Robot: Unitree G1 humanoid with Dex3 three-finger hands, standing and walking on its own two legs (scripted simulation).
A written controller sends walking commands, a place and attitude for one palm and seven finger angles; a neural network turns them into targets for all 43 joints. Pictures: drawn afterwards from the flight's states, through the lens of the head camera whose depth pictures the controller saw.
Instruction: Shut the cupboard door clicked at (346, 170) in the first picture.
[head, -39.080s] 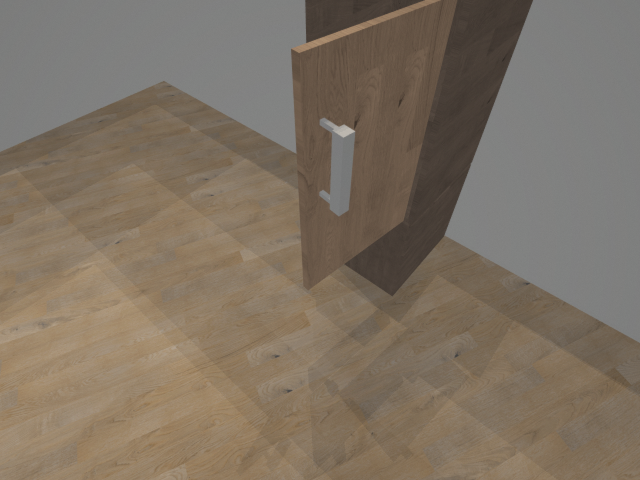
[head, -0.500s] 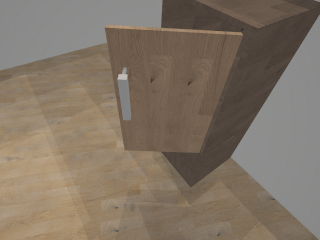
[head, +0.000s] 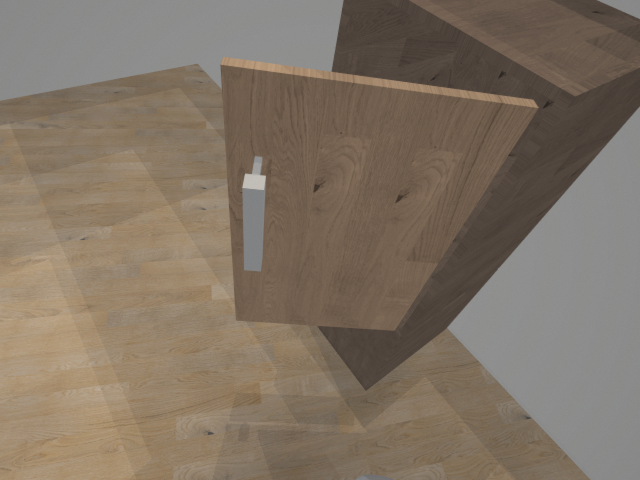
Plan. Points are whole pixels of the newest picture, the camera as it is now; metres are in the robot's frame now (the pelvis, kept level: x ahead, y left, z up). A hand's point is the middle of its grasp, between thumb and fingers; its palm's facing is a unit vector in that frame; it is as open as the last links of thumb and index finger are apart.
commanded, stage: shuffle to correct the standing spot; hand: left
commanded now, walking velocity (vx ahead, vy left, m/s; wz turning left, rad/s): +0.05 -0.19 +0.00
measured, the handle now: (255, 216) +0.45 +0.13 +0.05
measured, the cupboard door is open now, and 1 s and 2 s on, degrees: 54 54 54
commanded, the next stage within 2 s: come to a stop and stand still in 0.24 s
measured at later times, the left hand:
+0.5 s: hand (258, 453) +0.18 +0.08 -0.16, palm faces -0.04 -0.98 -0.19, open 7.3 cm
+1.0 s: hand out of the picture +0.01 +0.18 -0.18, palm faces +0.13 -0.97 -0.20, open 7.3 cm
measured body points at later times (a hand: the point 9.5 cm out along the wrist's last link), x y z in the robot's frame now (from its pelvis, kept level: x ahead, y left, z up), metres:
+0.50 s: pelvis +0.07 -0.09 +0.00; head +0.11 -0.09 +0.45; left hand +0.18 +0.13 -0.15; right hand +0.01 -0.33 -0.15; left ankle +0.00 +0.04 -0.69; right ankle +0.10 -0.21 -0.73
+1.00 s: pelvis +0.02 -0.02 +0.01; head +0.03 +0.02 +0.46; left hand +0.00 +0.23 -0.16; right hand +0.11 -0.25 -0.12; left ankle +0.01 +0.04 -0.73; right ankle -0.01 -0.18 -0.67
